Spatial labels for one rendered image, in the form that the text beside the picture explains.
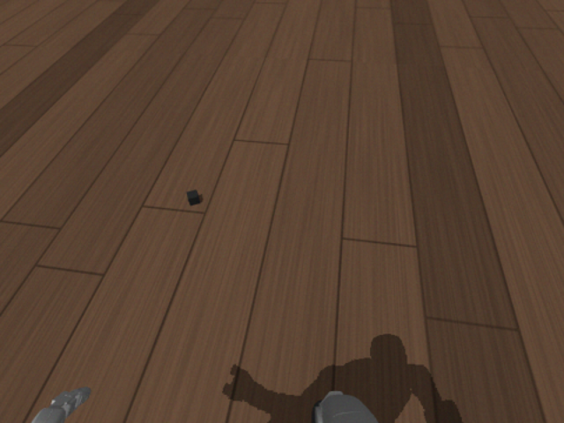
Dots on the cube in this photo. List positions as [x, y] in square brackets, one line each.
[193, 197]

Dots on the left robot hand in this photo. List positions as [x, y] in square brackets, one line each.
[63, 406]

